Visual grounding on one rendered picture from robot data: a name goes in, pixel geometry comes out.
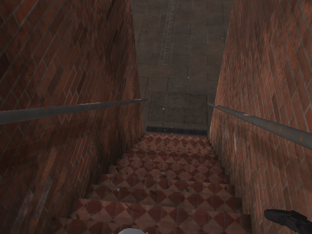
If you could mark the stairs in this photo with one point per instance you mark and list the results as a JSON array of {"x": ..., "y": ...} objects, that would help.
[{"x": 164, "y": 184}]

